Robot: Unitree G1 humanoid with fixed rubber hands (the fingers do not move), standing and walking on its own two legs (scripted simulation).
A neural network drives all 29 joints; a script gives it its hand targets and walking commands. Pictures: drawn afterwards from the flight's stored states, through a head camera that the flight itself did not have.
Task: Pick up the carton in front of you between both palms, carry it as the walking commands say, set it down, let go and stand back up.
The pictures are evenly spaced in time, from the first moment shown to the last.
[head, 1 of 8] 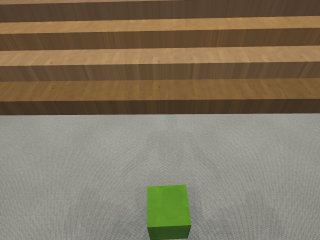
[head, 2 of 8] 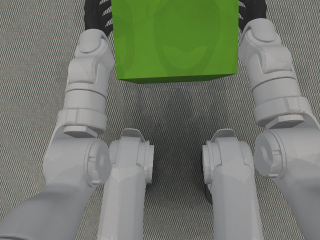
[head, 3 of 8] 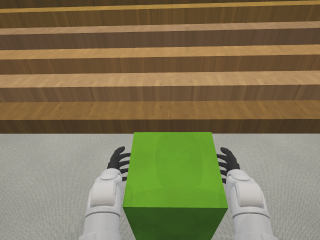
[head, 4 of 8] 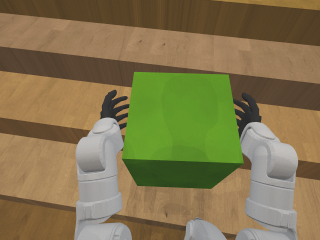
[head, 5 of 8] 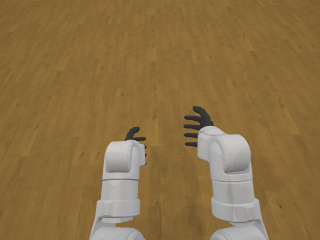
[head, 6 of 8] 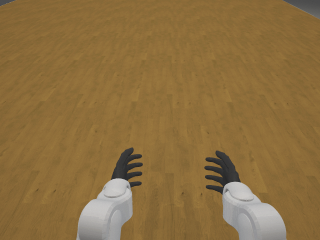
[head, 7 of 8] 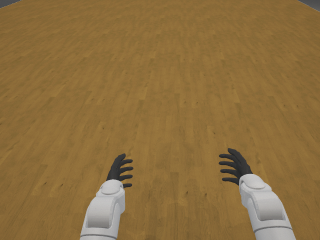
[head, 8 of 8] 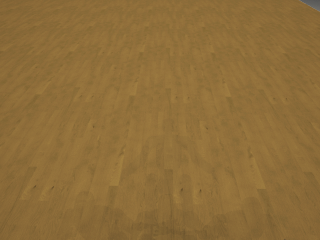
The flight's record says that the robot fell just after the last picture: no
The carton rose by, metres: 1.10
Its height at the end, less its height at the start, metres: +0.67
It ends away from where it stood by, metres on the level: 2.06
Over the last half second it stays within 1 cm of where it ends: yes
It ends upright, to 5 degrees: no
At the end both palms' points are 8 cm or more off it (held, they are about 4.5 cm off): yes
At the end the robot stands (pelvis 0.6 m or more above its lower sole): yes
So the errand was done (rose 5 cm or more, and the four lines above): no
